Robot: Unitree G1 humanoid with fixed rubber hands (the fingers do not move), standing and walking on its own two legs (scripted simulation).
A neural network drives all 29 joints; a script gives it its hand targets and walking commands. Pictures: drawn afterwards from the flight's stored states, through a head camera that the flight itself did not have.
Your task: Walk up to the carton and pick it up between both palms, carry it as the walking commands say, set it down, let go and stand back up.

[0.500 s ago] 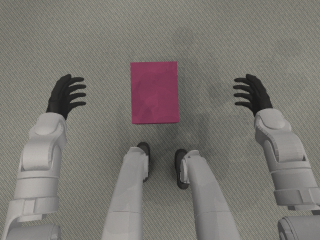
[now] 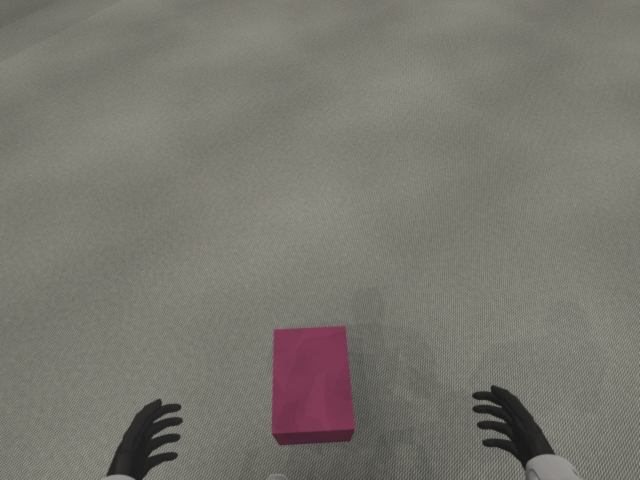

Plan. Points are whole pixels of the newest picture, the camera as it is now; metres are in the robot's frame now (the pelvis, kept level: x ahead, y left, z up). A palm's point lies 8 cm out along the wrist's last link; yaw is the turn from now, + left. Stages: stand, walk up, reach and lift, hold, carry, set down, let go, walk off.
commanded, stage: let go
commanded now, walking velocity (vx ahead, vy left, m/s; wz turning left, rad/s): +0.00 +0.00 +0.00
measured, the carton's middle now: (312, 385) +0.41 +0.05 -0.65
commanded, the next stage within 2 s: stand in 0.40 s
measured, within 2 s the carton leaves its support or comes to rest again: neither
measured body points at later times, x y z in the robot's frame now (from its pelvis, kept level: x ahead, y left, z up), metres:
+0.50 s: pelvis +0.02 +0.00 +0.01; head +0.04 +0.00 +0.46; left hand +0.16 +0.27 -0.08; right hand +0.18 -0.24 -0.07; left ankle +0.04 +0.11 -0.72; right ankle +0.01 -0.10 -0.72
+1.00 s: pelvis +0.01 +0.00 +0.01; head -0.06 +0.00 +0.46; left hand +0.10 +0.28 -0.09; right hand +0.15 -0.25 -0.07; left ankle +0.04 +0.11 -0.72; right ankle +0.01 -0.10 -0.72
